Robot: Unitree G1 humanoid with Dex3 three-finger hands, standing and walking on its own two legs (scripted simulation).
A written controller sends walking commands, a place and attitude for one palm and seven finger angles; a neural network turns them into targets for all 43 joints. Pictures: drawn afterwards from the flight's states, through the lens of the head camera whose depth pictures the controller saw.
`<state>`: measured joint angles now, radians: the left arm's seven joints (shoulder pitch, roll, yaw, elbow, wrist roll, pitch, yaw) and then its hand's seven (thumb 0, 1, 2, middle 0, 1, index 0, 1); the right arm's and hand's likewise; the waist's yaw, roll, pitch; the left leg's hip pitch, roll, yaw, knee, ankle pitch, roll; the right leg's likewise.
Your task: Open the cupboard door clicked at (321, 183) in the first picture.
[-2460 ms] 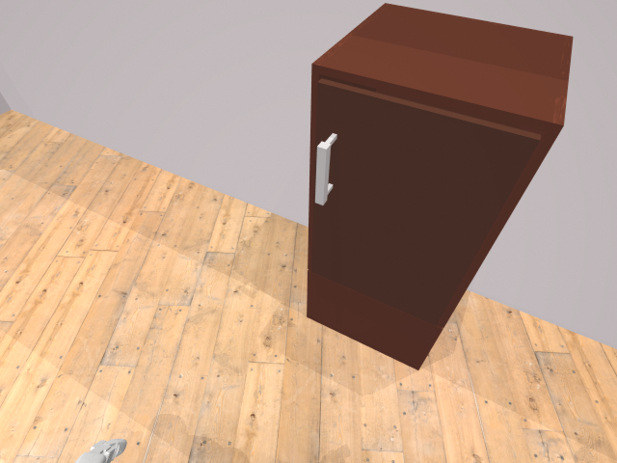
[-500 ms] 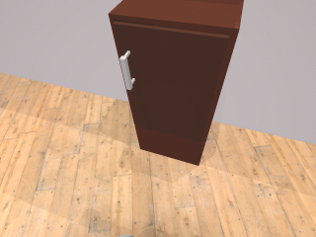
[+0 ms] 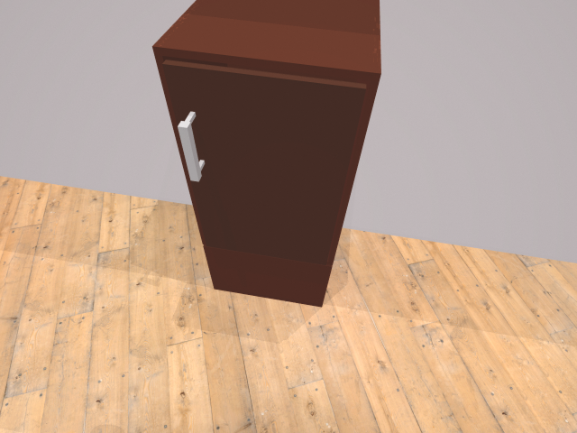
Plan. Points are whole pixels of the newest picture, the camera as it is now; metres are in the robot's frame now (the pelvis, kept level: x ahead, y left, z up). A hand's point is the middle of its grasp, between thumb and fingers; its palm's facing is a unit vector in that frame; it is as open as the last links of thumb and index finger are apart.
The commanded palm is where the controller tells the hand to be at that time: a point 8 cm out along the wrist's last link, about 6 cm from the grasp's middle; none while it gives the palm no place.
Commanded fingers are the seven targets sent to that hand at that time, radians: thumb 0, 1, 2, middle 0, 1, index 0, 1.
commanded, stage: take the last steps up to it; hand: left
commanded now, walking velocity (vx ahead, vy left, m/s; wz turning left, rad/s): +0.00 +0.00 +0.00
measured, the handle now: (193, 147) +0.65 +0.27 -0.02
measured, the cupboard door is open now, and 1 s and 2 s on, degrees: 0 0 0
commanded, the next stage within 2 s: come to a stop and stand still in 0.26 s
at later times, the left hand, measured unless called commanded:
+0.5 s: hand out of the picture +0.10 +0.20 -0.16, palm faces -0.02 -0.98 -0.21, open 7.3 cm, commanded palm none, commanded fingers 0.00 0.90 0.90 -0.20 -0.30 -0.20 -0.30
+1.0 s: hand out of the picture +0.03 +0.20 -0.18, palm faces +0.02 -0.99 -0.15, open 7.4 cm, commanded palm none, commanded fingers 0.00 0.90 0.90 -0.20 -0.30 -0.20 -0.30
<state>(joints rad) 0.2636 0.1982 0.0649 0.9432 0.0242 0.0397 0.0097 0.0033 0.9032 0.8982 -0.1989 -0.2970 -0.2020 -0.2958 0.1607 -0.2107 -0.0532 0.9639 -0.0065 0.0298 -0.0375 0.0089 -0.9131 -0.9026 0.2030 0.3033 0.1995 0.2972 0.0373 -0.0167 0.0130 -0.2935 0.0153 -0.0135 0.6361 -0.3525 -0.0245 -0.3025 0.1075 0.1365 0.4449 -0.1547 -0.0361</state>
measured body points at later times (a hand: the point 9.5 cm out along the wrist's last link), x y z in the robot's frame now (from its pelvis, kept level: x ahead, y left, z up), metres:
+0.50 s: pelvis +0.03 +0.03 +0.00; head +0.03 +0.01 +0.45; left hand +0.11 +0.25 -0.15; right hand -0.07 -0.18 -0.17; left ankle +0.00 +0.13 -0.73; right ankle +0.01 -0.07 -0.74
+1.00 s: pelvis +0.05 +0.05 +0.01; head +0.06 +0.06 +0.46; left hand +0.03 +0.25 -0.16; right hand +0.04 -0.17 -0.15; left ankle +0.02 +0.14 -0.74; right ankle +0.01 -0.07 -0.74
